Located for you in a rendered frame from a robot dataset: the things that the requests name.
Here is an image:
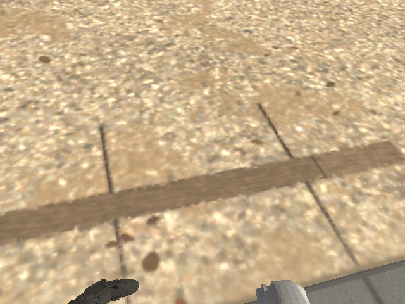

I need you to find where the right robot thigh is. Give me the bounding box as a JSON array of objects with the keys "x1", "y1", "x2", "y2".
[{"x1": 256, "y1": 280, "x2": 310, "y2": 304}]

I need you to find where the left robot hand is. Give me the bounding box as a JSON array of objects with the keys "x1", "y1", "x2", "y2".
[{"x1": 69, "y1": 279, "x2": 139, "y2": 304}]

